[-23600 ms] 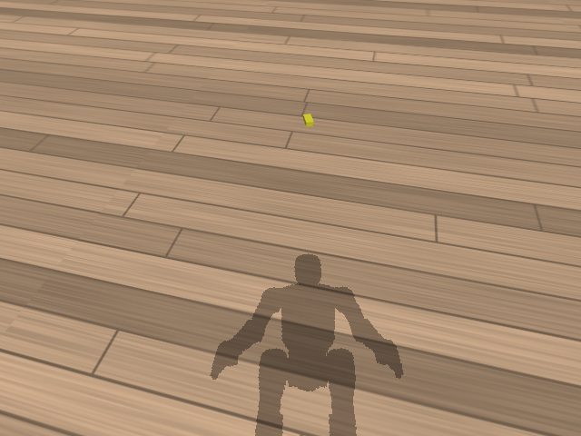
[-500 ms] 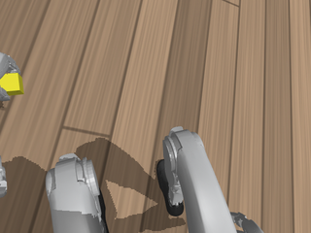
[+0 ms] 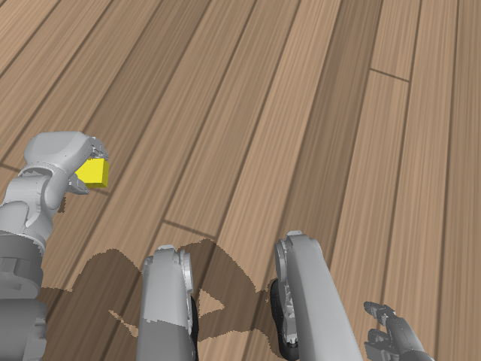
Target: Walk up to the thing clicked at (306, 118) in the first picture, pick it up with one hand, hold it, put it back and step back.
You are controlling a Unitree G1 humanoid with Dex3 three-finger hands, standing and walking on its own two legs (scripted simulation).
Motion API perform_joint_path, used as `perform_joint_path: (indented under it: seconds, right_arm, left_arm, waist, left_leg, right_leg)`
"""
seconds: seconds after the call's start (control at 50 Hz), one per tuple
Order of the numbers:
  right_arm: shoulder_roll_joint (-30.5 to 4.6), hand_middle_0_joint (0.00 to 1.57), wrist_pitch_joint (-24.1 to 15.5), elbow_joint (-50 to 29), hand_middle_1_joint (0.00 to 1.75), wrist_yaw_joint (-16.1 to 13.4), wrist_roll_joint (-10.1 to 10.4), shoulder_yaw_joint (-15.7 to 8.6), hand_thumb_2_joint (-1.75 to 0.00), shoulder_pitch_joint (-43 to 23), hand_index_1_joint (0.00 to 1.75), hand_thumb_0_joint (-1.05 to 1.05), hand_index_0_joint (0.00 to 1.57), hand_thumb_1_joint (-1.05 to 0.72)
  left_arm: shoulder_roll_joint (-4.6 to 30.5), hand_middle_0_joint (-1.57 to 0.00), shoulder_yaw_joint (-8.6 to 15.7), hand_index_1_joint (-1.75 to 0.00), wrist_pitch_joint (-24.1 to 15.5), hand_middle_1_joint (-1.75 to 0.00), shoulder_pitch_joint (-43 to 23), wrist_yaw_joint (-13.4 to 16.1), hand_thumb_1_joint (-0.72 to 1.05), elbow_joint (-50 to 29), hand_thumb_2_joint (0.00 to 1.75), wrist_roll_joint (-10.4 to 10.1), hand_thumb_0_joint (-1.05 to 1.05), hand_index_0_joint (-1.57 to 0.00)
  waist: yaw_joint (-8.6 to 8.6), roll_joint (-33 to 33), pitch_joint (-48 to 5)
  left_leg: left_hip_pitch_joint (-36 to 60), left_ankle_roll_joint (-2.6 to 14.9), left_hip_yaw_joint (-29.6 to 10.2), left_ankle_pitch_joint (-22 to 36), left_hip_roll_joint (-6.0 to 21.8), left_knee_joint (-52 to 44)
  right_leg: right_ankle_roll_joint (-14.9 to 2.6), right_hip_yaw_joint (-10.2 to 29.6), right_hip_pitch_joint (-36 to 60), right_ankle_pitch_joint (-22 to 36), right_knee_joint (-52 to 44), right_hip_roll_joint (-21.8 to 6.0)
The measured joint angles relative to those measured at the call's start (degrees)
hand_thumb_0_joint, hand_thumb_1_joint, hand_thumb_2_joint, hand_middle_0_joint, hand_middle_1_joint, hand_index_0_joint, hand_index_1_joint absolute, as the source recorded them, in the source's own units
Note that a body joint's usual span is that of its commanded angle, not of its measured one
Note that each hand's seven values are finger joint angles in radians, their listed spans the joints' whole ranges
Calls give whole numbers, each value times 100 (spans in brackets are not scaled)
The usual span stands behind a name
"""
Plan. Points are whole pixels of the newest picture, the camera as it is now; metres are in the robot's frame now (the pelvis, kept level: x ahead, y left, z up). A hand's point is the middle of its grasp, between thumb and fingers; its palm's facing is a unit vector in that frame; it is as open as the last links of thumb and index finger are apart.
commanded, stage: lift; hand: left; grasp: from above
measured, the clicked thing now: (80, 173) +0.46 +0.28 -0.12
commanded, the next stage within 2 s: hold in 0.94 s
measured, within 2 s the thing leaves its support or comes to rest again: neither
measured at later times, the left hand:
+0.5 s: hand (18, 171) +0.36 +0.24 +0.12, palm faces -0.44 -0.06 -0.90, open 7.4 cm
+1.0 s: hand out of the picture +0.39 +0.22 +0.20, palm faces -0.46 -0.06 -0.89, open 7.5 cm
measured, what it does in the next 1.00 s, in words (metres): rises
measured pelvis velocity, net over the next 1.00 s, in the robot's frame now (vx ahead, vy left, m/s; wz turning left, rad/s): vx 0.07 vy -0.01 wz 0.03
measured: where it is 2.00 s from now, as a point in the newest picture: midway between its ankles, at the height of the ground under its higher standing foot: (238, 342)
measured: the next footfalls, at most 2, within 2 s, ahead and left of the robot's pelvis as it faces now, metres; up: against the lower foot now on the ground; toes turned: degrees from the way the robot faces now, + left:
none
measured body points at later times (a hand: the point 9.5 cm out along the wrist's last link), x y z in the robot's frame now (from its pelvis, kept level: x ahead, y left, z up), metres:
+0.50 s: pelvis +0.02 -0.01 +0.18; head +0.10 -0.01 +0.62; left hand +0.38 +0.24 +0.17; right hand +0.14 -0.28 +0.06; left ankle +0.09 +0.11 -0.43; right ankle +0.11 -0.16 -0.43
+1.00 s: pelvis +0.07 -0.01 +0.27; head +0.12 -0.01 +0.71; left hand +0.41 +0.22 +0.25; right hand +0.17 -0.27 +0.14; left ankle +0.09 +0.11 -0.43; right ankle +0.11 -0.16 -0.43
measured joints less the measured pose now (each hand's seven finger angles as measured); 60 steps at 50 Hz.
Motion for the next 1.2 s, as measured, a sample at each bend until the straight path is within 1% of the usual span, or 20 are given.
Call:
perform_joint_path:
  seconds: [0.08, 0.18, 0.24, 0.34, 0.44, 0.5, 0.58, 0.7, 0.8, 0.86, 0.94, 1.06, 1.2]
  right_arm:
    - [45, 20, -9, 58, 30, -85, 67, -34, -90, -50, 30, 0, 20, -91]
    - [97, 20, -71, 160, 30, -225, 152, -61, -90, -9, 30, 0, 20, -91]
    - [119, 20, -140, 241, 30, -317, 188, -70, -90, 69, 30, 0, 20, -91]
    - [138, 20, -304, 396, 30, -451, 227, -72, -90, 189, 30, 0, 20, -91]
    - [132, 20, -460, 526, 30, -500, 254, -90, -90, 302, 30, 0, 20, -91]
    - [125, 20, -521, 566, 30, -525, 280, -124, -90, 382, 30, 0, 20, -91]
    - [97, 20, -591, 632, 30, -558, 289, -163, -90, 486, 30, 0, 20, -91]
    - [97, 20, -648, 729, 30, -560, 297, -201, -90, 566, 30, 1, 20, -91]
    - [135, 20, -645, 783, 30, -551, 311, -227, -90, 597, 30, 1, 20, -91]
    - [159, 20, -623, 801, 30, -545, 311, -246, -90, 617, 30, 1, 20, -91]
    - [181, 20, -568, 784, 30, -538, 317, -262, -90, 645, 30, 1, 20, -91]
    - [185, 20, -482, 732, 30, -539, 319, -278, -90, 654, 30, 1, 20, -91]
    - [179, 20, -392, 685, 30, -544, 319, -295, -90, 612, 30, 1, 20, -91]
  left_arm:
    - [-171, -92, -81, -15, 198, -19, 361, 1, 45, -298, 1, -131, 0, -95]
    - [-395, -93, -228, -13, 397, -18, 912, -21, 46, -677, 0, -315, 0, -96]
    - [-533, -94, -330, -13, 425, -17, 1223, -5, 45, -821, 0, -356, 0, -97]
    - [-715, -94, -475, -12, 394, -17, 1435, 146, 45, -696, 0, -348, 0, -97]
    - [-862, -94, -544, -12, 450, -17, 1478, 338, 45, -351, 0, -268, 0, -97]
    - [-940, -94, -601, -13, 494, -17, 1584, 378, 45, -261, 0, -259, 0, -97]
    - [-1074, -93, -706, -13, 501, -18, 1685, 445, 45, -146, 0, -216, 0, -97]
    - [-1246, -93, -804, -15, 537, -19, 1675, 636, 45, 66, 1, -118, 0, -96]
    - [-1329, -92, -871, -16, 657, -20, 1653, 696, 44, 147, 4, -128, 0, -95]
    - [-1372, -91, -903, -17, 730, -21, 1636, 668, 43, 183, 6, -140, 0, -94]
    - [-1402, -91, -932, -19, 766, -22, 1656, 558, 43, 156, 9, -180, 0, -93]
    - [-1408, -90, -950, -19, 720, -23, 1770, 363, 43, 21, 10, -200, 0, -93]
    - [-1376, -89, -959, -20, 615, -24, 1934, 206, 43, -201, 10, -154, 0, -92]
  waist:
    - [74, 17, -14]
    - [163, 36, -5]
    - [206, 35, -25]
    - [256, 11, 21]
    - [264, -8, 53]
    - [262, -16, 64]
    - [286, -23, 85]
    - [323, -62, 206]
    - [357, -81, 286]
    - [377, -87, 308]
    - [401, -97, 338]
    - [441, -88, 372]
    - [513, -83, 397]
  left_leg:
    - [658, -35, 32, 69, 49, -528]
    - [1597, -74, 101, 207, 113, -1321]
    - [2179, -94, 155, 302, 137, -1813]
    - [3152, -115, 220, 478, 160, -2605]
    - [3994, -145, 262, 662, 189, -3343]
    - [4447, -152, 292, 759, 206, -3754]
    - [4996, -160, 329, 874, 216, -4256]
    - [5741, -164, 396, 1021, 216, -4928]
    - [6295, -157, 462, 1144, 221, -5469]
    - [6591, -154, 497, 1208, 220, -5757]
    - [6963, -148, 539, 1281, 214, -6100]
    - [7420, -139, 587, 1374, 206, -6520]
    - [7827, -137, 627, 1451, 194, -6868]
  right_leg:
    - [-7, -12, 605, 92, -499, 16]
    - [-55, -8, 1471, 248, -1240, 41]
    - [-82, 5, 2012, 340, -1691, 46]
    - [-119, 11, 2940, 506, -2431, 47]
    - [-157, 2, 3755, 689, -3145, 64]
    - [-166, 5, 4194, 789, -3547, 76]
    - [-172, 10, 4731, 908, -4043, 81]
    - [-174, 35, 5449, 1052, -4688, 76]
    - [-169, 69, 5977, 1181, -5213, 78]
    - [-166, 87, 6261, 1248, -5495, 77]
    - [-162, 108, 6618, 1324, -5828, 70]
    - [-153, 132, 7062, 1423, -6244, 63]
    - [-150, 155, 7448, 1497, -6570, 52]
